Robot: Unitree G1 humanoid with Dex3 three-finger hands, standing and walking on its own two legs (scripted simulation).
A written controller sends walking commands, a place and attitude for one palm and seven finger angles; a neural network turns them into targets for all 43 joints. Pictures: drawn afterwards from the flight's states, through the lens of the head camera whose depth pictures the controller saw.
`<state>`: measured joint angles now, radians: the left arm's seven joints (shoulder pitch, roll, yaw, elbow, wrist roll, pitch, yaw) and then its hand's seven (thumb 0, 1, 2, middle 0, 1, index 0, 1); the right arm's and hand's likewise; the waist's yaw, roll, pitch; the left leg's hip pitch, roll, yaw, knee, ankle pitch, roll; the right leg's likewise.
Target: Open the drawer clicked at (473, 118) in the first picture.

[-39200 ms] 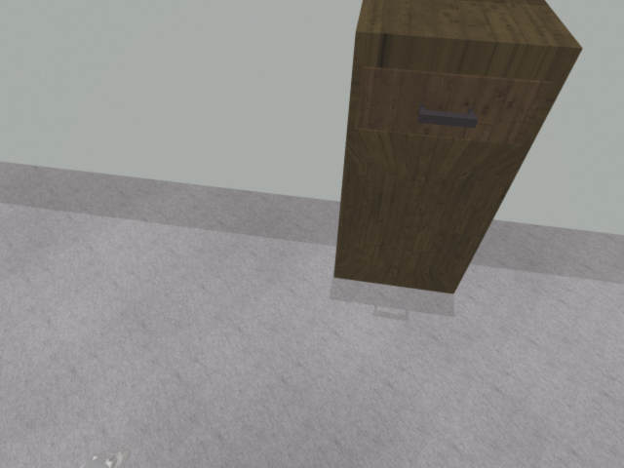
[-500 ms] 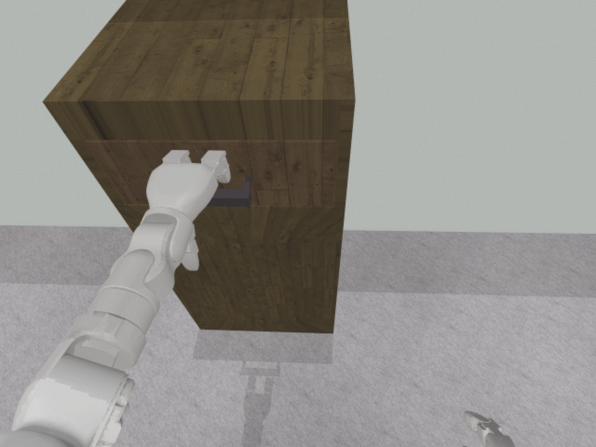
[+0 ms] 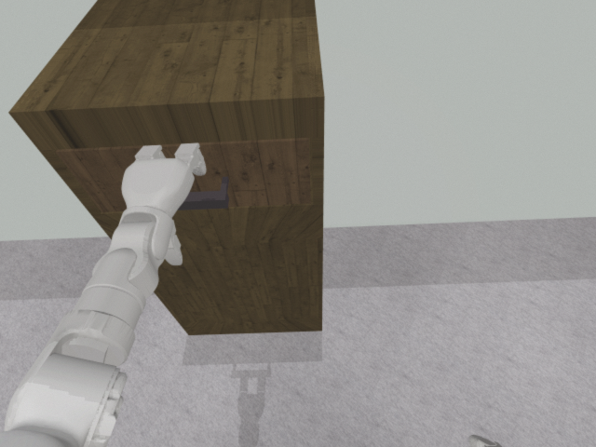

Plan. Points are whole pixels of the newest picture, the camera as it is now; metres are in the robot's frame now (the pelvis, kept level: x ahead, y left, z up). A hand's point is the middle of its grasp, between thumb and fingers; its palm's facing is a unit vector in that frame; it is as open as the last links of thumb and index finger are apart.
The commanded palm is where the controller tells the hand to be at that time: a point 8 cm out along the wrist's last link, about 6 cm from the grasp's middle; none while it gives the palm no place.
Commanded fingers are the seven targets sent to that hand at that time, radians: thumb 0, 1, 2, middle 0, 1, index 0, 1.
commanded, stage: re-aim the fingers above the handle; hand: left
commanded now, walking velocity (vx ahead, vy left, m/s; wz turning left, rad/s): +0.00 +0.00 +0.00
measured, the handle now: (191, 192) +0.52 +0.20 +0.01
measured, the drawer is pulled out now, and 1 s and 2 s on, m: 0.00 0.00 0.00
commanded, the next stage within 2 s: lower the fingers behind the handle in 1.46 s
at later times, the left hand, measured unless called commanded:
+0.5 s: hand (164, 193) +0.45 +0.21 +0.08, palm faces +0.09 +0.02 -1.00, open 13.8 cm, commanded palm +0.41 +0.21 +0.12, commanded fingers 0.00 -0.50 0.30 -0.30 -1.20 -0.30 -1.20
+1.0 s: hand (145, 201) +0.44 +0.24 +0.08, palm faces -0.02 +0.05 -1.00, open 13.8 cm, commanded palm +0.41 +0.20 +0.12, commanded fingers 0.00 -0.50 0.30 -0.30 -1.20 -0.30 -1.20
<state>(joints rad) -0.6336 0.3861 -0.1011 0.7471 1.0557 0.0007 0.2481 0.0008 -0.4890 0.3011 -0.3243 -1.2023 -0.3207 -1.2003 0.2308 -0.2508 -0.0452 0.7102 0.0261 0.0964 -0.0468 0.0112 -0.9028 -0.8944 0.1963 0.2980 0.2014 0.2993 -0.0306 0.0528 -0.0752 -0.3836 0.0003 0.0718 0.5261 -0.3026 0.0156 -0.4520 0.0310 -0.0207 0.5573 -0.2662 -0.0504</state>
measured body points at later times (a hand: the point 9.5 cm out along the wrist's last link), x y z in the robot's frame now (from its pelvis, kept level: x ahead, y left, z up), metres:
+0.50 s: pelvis +0.00 +0.01 +0.00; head +0.05 -0.02 +0.45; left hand +0.44 +0.20 +0.14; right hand +0.10 -0.25 -0.14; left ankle -0.03 +0.11 -0.73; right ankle +0.00 -0.08 -0.73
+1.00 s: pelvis +0.00 +0.01 +0.00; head +0.05 -0.02 +0.45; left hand +0.44 +0.23 +0.13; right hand +0.11 -0.24 -0.14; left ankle -0.03 +0.11 -0.73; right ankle +0.00 -0.09 -0.73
